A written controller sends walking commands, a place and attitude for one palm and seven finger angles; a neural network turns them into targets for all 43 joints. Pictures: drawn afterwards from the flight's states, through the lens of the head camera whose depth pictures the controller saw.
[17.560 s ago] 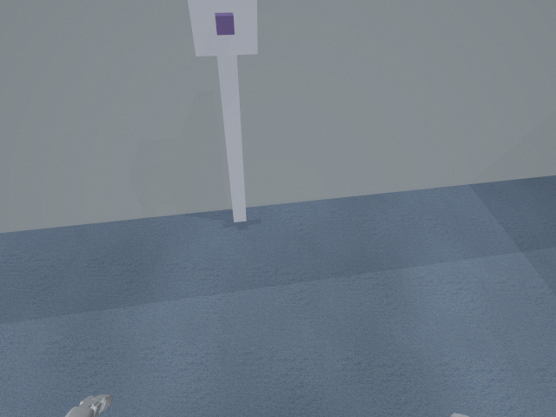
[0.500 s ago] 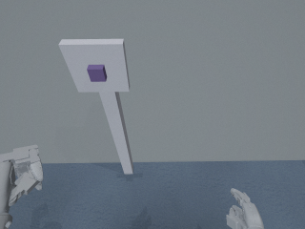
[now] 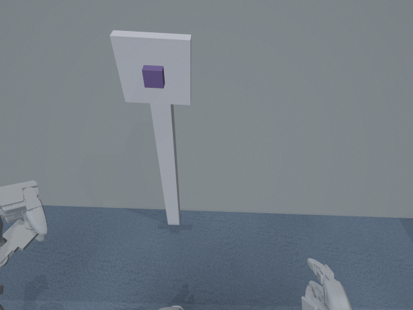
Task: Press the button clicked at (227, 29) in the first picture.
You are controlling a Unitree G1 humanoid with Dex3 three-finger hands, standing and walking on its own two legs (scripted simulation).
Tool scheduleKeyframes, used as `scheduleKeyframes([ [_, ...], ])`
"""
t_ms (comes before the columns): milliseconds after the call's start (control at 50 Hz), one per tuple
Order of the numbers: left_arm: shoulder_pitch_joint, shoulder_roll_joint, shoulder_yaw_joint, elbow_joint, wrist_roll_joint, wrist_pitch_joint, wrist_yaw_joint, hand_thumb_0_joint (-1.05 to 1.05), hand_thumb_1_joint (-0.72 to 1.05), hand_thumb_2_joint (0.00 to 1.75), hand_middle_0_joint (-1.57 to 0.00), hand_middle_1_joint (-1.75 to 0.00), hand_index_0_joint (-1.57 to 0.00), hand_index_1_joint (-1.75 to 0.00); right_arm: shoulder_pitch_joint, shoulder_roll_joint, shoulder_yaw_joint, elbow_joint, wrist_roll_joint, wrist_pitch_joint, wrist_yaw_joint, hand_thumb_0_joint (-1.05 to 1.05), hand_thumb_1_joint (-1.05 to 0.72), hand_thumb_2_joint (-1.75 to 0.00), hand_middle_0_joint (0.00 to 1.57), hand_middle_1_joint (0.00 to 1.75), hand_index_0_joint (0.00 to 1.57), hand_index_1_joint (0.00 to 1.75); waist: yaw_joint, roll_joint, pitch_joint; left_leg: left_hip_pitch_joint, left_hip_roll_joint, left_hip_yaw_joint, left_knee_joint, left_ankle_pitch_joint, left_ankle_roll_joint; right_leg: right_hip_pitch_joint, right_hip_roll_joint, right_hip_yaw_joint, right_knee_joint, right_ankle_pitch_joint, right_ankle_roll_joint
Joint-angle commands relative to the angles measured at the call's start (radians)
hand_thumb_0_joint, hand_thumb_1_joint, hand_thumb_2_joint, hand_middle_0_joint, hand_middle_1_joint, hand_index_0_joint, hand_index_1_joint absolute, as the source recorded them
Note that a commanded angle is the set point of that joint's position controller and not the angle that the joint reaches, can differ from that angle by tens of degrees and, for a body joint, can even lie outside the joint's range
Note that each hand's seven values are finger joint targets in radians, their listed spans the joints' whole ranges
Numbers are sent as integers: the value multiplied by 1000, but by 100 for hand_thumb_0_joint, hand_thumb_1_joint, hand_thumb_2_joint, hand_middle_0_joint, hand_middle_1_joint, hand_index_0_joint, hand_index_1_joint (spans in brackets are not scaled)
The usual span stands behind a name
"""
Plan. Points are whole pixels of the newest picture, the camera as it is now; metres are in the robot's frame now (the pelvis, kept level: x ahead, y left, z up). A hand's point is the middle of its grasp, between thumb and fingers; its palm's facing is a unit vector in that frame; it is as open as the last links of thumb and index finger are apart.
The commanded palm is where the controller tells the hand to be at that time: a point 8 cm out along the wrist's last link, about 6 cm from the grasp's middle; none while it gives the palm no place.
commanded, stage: step back with the hand held close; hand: left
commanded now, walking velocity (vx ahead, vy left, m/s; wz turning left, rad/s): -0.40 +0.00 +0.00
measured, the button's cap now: (154, 76) +0.60 +0.18 +0.14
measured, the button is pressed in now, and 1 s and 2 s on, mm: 0 0 0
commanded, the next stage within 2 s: stop stepping back and stand still in 0.46 s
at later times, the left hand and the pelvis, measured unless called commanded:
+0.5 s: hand (23, 288) +0.11 +0.22 +0.18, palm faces +0.23 -0.86 -0.45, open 3.1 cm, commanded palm +0.04 +0.27 +0.19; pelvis -0.10 +0.00 +0.00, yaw -2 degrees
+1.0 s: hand out of the picture +0.03 +0.23 +0.20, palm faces +0.24 -0.86 -0.45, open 3.1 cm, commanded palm -0.03 +0.29 +0.19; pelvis -0.17 +0.02 +0.02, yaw -2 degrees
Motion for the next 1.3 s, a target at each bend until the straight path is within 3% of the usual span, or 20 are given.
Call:
scheduleKeyframes([
  [0, -66, 184, 106, -220, -12, -79, 46, 0, 90, 90, -130, -150, -130, -150, -80, -132, -56, -130, -10, -64, -11, 0, -90, -90, 20, 30, 20, 30, -36, -47, -65, 145, 62, -159, -45, -135, -27, -141, -166, 225, -213, -255, -72],
  [80, -45, 187, 148, -223, 3, -93, 40, 0, 90, 90, -130, -150, -130, -150, -123, -158, -56, -145, -14, -79, -22, 0, -90, -90, 20, 30, 20, 30, -16, 242, -69, -270, 277, -428, -513, -479, 54, 254, 56, 71, 219, -151, 18],
  [120, -54, 215, 176, -210, 14, -100, 32, 0, 90, 90, -130, -150, -130, -150, -115, -136, -67, -141, -22, -84, -20, 0, -90, -90, 20, 30, 20, 30, -10, 214, -92, -331, 341, -484, -572, -489, 90, 289, 76, 100, 456, -197, 16],
  [260, 47, 169, 99, -236, -41, -99, 9, 0, 90, 90, -130, -150, -130, -150, -100, -114, -63, -87, -22, -124, 20, 0, -90, -90, 20, 30, 20, 30, -5, 186, -178, 144, 218, -283, -510, -160, -35, 125, 95, 16, 15, -363, -14],
  [320, 19, 198, 100, -262, -48, -118, 3, 0, 90, 90, -130, -150, -130, -150, -73, -111, -59, -43, -32, -113, 26, 0, -90, -90, 20, 30, 20, 30, -3, 190, -235, 328, 177, -199, -395, 196, -129, 131, 54, 48, -281, -190, -36],
  [380, -50, 266, 148, -289, -57, -149, 6, 0, 90, 90, -130, -150, -130, -150, -84, -97, -51, -30, -24, -91, 18, 0, -90, -90, 20, 30, 20, 30, -16, 22, -282, 559, 107, -92, -121, 322, -74, -72, -81, 122, -302, 67, -42],
  [440, -67, 249, 158, -308, -70, -150, 3, 0, 90, 90, -130, -150, -130, -150, -106, -114, -65, -52, -17, -106, 7, 0, -90, -90, 20, 30, 20, 30, -17, 107, -352, 587, 141, -130, -233, 484, -69, -18, 35, 20, -143, -48, 3],
  [500, 33, 289, 220, -266, -93, -138, -9, 0, 90, 90, -130, -150, -130, -150, -142, -119, -70, -95, -13, -95, 13, 0, -90, -90, 20, 30, 20, 30, -8, 164, -305, 488, 183, -183, -330, 185, -54, -21, 66, 26, -113, -295, -5],
  [540, 89, 273, 225, -195, -108, -123, -14, 0, 90, 90, -130, -150, -130, -150, -161, -110, -61, -104, -10, -75, 8, 0, -90, -90, 20, 30, 20, 30, -9, 87, -194, 345, 137, -126, -265, -27, -110, -52, 1, 53, -232, -364, -56],
  [600, 36, 246, 174, -145, -92, -70, 4, 0, 90, 90, -130, -150, -130, -150, -168, -107, -79, -67, 1, -48, -5, 0, -90, -90, 20, 30, 20, 30, -28, -220, 43, 301, 0, -134, 530, -98, -135, -538, -371, 359, -462, -646, -223],
  [640, -49, 202, 138, -99, -59, -31, 3, 0, 90, 90, -130, -150, -130, -150, -153, -92, -64, -53, -2, -36, -7, 0, -90, -90, 20, 30, 20, 30, -43, -138, 108, 59, 54, -173, 554, -52, -101, -369, -331, 244, -376, -409, -212],
  [720, -293, 180, 40, -37, -5, -34, 18, 0, 90, 90, -130, -150, -130, -150, -168, -119, -41, -51, 3, -94, -37, 0, -90, -90, 20, 30, 20, 30, -36, -63, 198, 94, 57, -36, -78, 4, -62, -88, -172, 77, -222, -109, -74],
  [780, -237, 197, 62, -188, 5, -71, 30, 0, 90, 90, -130, -150, -130, -150, -79, -150, -58, -84, 3, -147, -37, 0, -90, -90, 20, 30, 20, 30, -12, 177, -35, 330, 172, -218, -225, 392, 17, 29, -41, 68, 52, 88, 0],
  [820, -142, 264, 116, -345, -15, -89, 17, 0, 90, 90, -130, -150, -130, -150, -36, -101, -40, -79, -16, -167, -8, 0, -90, -90, 20, 30, 20, 30, -19, 335, -227, 539, 230, -365, -270, 742, -3, -68, 26, 40, 251, -253, 9],
  [880, -21, 218, 127, -376, -27, -90, 16, 0, 90, 90, -130, -150, -130, -150, -71, -103, -56, -83, -11, -189, 18, 0, -90, -90, 20, 30, 20, 30, -8, 181, -210, 314, 260, -370, -405, 108, 45, 43, 6, 96, 294, -312, 12],
  [1000, 148, 188, 164, -132, -37, -29, 27, 0, 90, 90, -130, -150, -130, -150, -105, -103, -55, -99, -10, -113, 8, 0, -90, -90, 20, 30, 20, 30, -23, 210, -84, -62, 146, -131, -420, -375, -43, 339, 42, -67, -75, -266, -23],
  [1020, 143, 172, 150, -75, -34, -14, 24, 0, 90, 90, -130, -150, -130, -150, -107, -100, -59, -104, -9, -91, 2, 0, -90, -90, 20, 30, 20, 30, -20, 114, -47, -113, 95, -86, -284, -380, -56, 324, 0, -5, -156, -303, -49],
  [1060, 40, 193, 143, -40, -42, 0, 20, 0, 90, 90, -130, -150, -130, -150, -105, -103, -69, -89, -4, -50, -4, 0, -90, -90, 20, 30, 20, 30, -13, -278, 26, -170, -4, -36, 333, -198, -79, 36, -370, 537, -469, -631, -196],
  [1160, -100, 124, 52, 25, -14, -32, 16, 0, 90, 90, -130, -150, -130, -150, -91, -95, -44, -44, -14, -88, -10, 0, -90, -90, 20, 30, 20, 30, -45, -147, 2, -70, 63, -37, 283, -30, -67, 39, -259, 230, -373, -331, -132],
  [1280, -187, 156, 38, -195, 6, -60, 44, 0, 90, 90, -130, -150, -130, -150, -101, -111, -53, -54, -23, -148, -34, 0, -90, -90, 20, 30, 20, 30, -10, -27, -10, 256, 40, 6, -200, 35, -27, 68, -179, 135, -213, -97, -78],
])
